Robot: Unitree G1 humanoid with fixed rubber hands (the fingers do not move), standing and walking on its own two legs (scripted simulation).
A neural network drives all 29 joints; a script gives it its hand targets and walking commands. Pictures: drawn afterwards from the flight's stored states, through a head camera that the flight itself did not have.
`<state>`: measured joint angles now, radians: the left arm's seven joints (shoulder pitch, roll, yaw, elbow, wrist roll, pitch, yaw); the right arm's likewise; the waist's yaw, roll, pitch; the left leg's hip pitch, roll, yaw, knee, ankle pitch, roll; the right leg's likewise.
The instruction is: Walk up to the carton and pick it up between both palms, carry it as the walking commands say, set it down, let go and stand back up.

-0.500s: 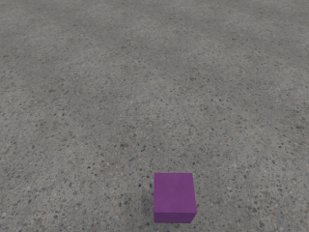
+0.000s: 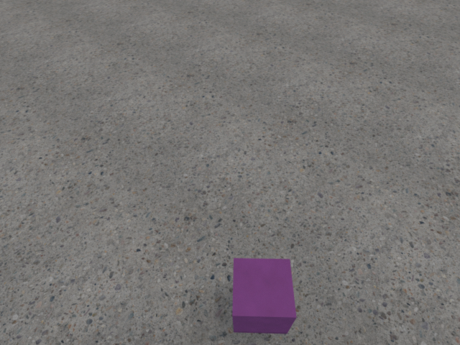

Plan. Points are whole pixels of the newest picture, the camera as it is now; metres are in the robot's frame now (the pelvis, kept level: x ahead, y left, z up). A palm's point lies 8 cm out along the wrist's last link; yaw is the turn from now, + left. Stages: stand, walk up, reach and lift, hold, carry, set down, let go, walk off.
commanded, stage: stand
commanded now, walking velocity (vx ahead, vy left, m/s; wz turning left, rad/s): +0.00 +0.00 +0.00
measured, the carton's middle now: (260, 296) +0.41 -0.06 -0.66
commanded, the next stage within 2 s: reach and lift in 0.28 s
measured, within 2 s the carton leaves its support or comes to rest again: neither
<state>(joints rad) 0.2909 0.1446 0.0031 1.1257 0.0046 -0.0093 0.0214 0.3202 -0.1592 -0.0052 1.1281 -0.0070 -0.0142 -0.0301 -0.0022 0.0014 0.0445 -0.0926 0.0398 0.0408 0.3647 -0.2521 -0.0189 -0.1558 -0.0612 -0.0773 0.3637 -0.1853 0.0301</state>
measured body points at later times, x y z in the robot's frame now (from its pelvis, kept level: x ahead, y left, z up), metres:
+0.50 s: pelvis -0.04 -0.01 -0.03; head +0.03 +0.00 +0.42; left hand +0.13 +0.22 -0.16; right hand +0.13 -0.24 -0.15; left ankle -0.03 +0.13 -0.75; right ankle +0.01 -0.14 -0.75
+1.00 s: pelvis -0.05 +0.00 -0.07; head +0.07 -0.01 +0.37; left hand +0.21 +0.20 -0.16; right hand +0.20 -0.24 -0.18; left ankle -0.04 +0.13 -0.75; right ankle +0.00 -0.14 -0.75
